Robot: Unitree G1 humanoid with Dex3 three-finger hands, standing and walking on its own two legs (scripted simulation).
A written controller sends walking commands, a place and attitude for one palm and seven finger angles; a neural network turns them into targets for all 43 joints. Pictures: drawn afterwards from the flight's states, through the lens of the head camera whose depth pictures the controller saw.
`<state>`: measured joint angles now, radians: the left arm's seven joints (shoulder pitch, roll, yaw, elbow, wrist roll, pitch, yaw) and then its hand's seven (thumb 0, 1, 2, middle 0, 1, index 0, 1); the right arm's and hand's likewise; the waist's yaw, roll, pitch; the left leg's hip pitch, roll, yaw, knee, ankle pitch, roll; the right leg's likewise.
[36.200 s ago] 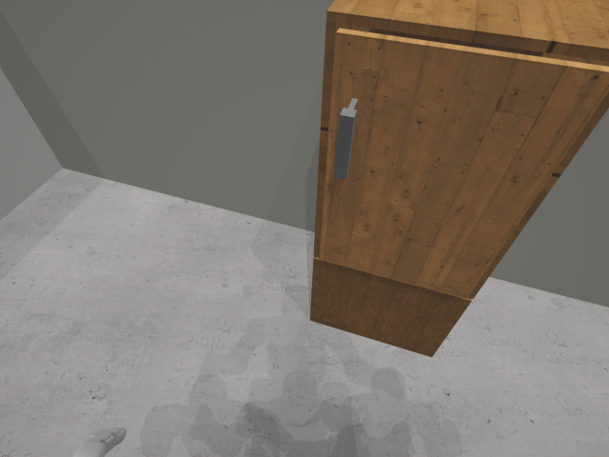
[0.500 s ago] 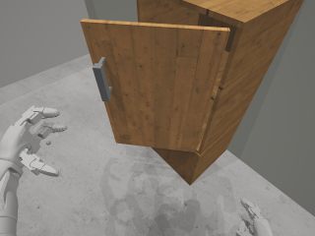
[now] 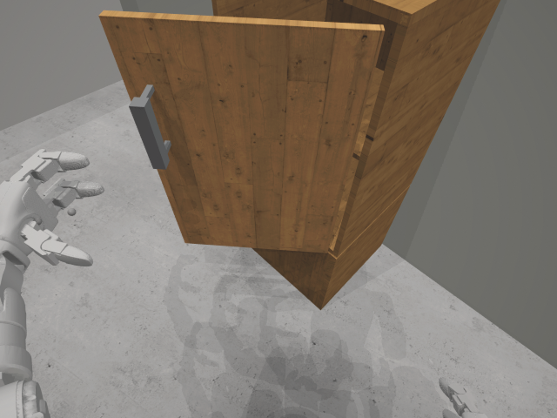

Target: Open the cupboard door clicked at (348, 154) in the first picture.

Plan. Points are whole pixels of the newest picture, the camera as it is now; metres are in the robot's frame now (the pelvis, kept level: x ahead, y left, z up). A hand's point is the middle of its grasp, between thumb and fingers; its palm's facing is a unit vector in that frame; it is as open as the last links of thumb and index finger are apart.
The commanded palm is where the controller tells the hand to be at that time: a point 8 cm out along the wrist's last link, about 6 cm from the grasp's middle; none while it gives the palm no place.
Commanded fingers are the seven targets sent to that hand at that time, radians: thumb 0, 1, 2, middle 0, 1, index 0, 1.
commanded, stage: move the hooked fingers beside the handle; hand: left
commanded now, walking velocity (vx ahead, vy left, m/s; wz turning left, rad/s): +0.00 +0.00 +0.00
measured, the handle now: (155, 128) +0.55 +0.23 +0.09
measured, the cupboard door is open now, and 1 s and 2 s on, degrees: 40 40 40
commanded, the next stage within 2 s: none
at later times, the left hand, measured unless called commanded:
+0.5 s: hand (83, 181) +0.42 +0.29 +0.11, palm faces -0.06 -1.00 -0.01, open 14.0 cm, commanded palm +0.40 +0.34 +0.10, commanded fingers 0.00 -0.50 0.30 -0.30 -1.20 -0.30 -1.20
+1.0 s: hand (107, 149) +0.49 +0.28 +0.11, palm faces -0.06 -1.00 -0.01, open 14.0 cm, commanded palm +0.47 +0.34 +0.10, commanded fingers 0.00 -0.50 0.30 -0.30 -1.20 -0.30 -1.20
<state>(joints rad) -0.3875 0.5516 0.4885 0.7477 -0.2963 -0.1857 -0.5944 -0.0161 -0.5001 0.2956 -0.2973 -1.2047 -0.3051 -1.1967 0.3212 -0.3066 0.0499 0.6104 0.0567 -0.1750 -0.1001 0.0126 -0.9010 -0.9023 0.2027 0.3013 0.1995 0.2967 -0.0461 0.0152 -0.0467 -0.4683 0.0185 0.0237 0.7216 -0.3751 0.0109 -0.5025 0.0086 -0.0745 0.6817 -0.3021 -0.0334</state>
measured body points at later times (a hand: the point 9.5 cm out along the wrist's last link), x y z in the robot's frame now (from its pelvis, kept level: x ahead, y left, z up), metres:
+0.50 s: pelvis +0.00 +0.02 -0.01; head +0.07 +0.04 +0.44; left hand +0.41 +0.35 +0.11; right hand +0.08 -0.25 -0.10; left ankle -0.01 +0.11 -0.72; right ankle +0.02 -0.10 -0.72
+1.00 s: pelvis +0.01 +0.02 -0.01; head +0.11 +0.04 +0.42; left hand +0.48 +0.34 +0.11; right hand +0.01 -0.25 -0.11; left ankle -0.01 +0.11 -0.72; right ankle +0.02 -0.10 -0.72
